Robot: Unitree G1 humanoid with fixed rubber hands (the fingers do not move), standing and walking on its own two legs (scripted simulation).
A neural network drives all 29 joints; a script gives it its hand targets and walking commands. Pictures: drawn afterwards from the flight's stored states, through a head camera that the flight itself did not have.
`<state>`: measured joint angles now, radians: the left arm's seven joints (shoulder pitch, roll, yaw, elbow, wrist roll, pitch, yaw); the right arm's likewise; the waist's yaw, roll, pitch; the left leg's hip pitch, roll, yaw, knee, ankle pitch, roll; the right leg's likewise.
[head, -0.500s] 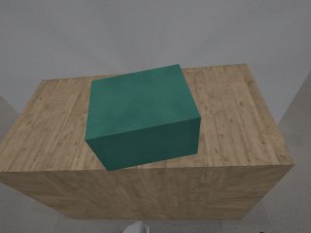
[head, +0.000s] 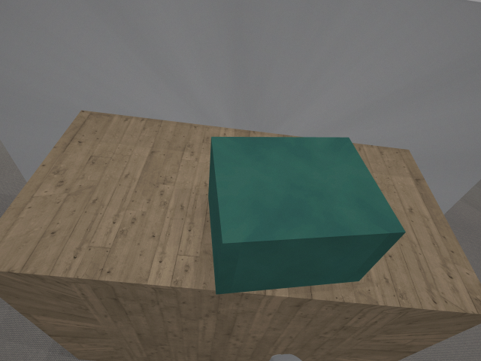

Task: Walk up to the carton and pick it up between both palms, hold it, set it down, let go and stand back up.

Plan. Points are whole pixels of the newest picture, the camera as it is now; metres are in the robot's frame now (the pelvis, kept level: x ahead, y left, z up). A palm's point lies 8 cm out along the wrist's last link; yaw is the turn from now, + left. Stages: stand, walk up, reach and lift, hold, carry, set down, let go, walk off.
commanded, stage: walk up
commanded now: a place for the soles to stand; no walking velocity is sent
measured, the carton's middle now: (286, 210) +0.39 -0.08 +0.03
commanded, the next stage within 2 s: none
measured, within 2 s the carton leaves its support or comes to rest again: neither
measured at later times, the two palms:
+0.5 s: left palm out of the picture +0.03 +0.23 -0.14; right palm out of the picture +0.10 -0.37 -0.10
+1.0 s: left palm out of the picture +0.14 +0.18 -0.11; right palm out of the picture +0.08 -0.40 -0.12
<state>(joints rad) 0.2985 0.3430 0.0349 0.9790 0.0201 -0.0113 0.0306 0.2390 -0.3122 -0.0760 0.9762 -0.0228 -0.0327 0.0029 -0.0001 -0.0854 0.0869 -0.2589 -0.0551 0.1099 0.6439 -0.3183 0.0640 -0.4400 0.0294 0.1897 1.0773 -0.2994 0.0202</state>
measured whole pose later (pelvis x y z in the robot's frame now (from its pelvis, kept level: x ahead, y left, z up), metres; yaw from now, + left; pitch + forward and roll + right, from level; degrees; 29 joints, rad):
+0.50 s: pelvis +0.02 -0.06 +0.00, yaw -2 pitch -4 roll +3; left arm 0.29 0.34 0.03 1.01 0.02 0.05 0.02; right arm 0.13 -0.31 -0.08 1.01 -0.02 -0.03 -0.04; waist 0.00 -0.09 0.09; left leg -0.24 -0.05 0.13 0.63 -0.33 0.05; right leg -0.32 -0.02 0.14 0.82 -0.39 0.02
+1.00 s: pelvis +0.02 -0.11 +0.00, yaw -5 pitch -2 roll +0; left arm 0.10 0.34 0.03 1.01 0.02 -0.02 0.03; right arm 0.11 -0.31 -0.08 1.04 -0.02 -0.01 -0.01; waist 0.00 0.00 0.09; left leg -0.23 0.02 0.12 0.63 -0.37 0.04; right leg -0.32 0.08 0.10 0.77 -0.38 -0.03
